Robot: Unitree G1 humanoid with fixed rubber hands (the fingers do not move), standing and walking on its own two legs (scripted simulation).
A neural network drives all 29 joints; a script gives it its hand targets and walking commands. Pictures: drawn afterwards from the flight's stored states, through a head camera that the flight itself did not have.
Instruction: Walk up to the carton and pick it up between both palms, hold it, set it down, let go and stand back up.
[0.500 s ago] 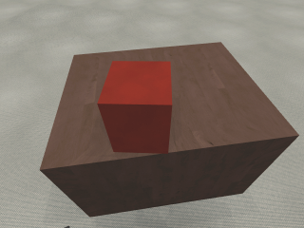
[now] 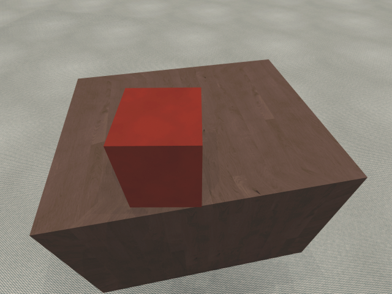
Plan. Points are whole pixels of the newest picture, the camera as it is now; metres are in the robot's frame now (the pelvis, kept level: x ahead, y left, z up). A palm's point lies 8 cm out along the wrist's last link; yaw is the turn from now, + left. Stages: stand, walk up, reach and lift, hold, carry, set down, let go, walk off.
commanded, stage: walk up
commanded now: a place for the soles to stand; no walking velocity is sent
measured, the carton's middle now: (164, 149) +0.49 +0.09 +0.00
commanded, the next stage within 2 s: reach and lift in 0.64 s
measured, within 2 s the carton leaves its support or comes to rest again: neither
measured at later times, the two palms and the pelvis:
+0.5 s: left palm out of the picture +0.09 +0.25 -0.11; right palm out of the picture +0.05 -0.27 -0.11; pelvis +0.01 +0.00 +0.00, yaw +0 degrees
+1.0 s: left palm out of the picture +0.15 +0.24 -0.10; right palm out of the picture +0.16 -0.23 -0.09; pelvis -0.03 +0.00 -0.01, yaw +8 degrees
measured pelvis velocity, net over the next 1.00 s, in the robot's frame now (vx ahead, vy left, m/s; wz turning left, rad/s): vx -0.03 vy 0.00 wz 0.15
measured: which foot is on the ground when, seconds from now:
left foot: down 0.00-1.00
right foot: down 0.00-1.00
